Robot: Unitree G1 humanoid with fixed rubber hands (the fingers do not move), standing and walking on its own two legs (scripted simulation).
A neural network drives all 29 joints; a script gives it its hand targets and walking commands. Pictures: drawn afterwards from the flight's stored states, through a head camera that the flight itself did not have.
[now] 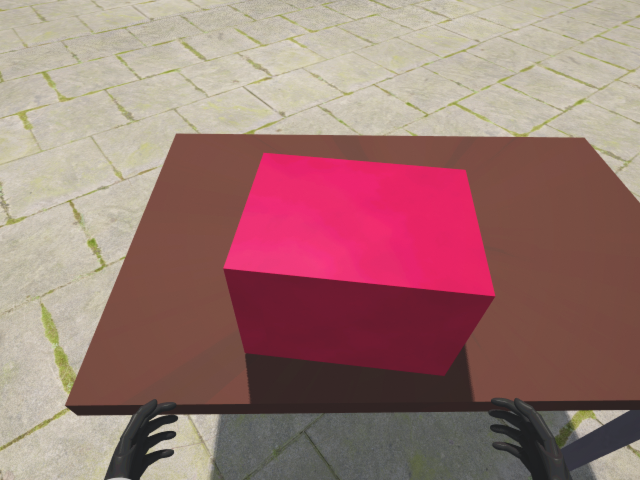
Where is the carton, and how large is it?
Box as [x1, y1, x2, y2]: [223, 153, 494, 375]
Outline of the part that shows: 263,153 223,268 244,351 257,354 444,375 494,297 493,288 465,170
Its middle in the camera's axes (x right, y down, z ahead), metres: +0.05 +0.03 +0.60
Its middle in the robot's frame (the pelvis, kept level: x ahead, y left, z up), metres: +0.43 -0.01 +0.01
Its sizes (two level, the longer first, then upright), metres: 0.311 0.232 0.215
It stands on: a table, 0.68 m high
